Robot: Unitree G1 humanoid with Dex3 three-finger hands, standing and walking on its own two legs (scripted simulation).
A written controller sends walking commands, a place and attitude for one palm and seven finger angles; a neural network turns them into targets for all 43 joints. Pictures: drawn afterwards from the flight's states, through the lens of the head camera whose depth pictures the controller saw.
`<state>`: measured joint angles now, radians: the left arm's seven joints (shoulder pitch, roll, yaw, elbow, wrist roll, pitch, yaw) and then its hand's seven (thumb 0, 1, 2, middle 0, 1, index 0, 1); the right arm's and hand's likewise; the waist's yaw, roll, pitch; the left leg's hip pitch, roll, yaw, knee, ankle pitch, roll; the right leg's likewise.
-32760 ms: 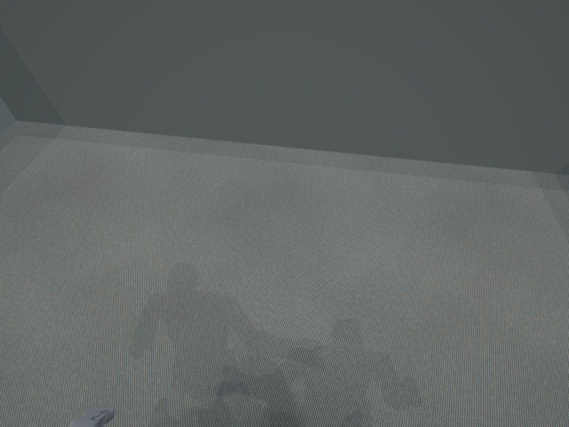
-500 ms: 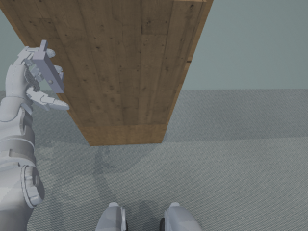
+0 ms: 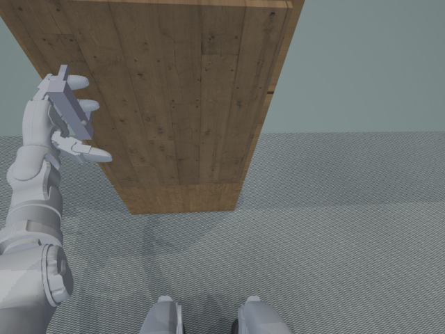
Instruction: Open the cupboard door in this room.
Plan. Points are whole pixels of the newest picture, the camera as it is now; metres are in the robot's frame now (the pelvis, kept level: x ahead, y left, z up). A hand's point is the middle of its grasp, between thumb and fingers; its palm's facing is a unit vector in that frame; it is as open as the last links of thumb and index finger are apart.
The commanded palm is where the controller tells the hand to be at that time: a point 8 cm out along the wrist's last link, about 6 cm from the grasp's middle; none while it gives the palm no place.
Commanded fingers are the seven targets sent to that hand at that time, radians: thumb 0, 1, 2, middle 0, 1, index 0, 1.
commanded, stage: slide the fingers in behind the handle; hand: left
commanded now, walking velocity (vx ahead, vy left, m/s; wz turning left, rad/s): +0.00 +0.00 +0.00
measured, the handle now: (75, 104) +0.51 +0.25 +0.06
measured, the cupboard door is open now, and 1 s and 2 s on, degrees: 0 1 29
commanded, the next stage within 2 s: close the thumb around the handle in 0.38 s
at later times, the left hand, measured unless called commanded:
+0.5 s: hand (84, 123) +0.46 +0.22 +0.07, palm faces +0.03 -1.00 -0.02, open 14.1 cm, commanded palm +0.44 +0.26 +0.06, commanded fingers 0.00 -0.39 0.35 -0.31 -1.21 -0.31 -1.21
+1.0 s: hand (84, 123) +0.46 +0.22 +0.07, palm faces +0.02 -1.00 -0.01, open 7.2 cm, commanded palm +0.45 +0.27 +0.06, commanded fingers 0.00 0.90 0.90 -0.40 -1.35 -0.40 -1.35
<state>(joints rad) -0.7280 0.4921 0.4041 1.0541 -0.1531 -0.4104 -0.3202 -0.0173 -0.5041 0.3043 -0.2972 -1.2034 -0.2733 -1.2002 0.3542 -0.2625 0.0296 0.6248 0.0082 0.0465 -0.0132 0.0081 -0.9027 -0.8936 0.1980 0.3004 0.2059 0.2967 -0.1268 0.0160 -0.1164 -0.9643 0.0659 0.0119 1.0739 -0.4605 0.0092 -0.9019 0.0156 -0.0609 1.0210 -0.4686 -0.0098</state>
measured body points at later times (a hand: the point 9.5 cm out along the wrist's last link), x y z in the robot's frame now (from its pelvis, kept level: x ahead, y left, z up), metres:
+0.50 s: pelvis +0.00 +0.01 +0.00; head +0.11 +0.03 +0.43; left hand +0.46 +0.28 +0.07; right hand +0.05 -0.26 -0.11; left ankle +0.02 +0.11 -0.66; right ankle +0.01 -0.12 -0.66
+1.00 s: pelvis +0.00 +0.01 +0.00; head +0.11 +0.03 +0.43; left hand +0.46 +0.28 +0.07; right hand +0.05 -0.26 -0.11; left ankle +0.02 +0.11 -0.66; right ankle +0.01 -0.12 -0.66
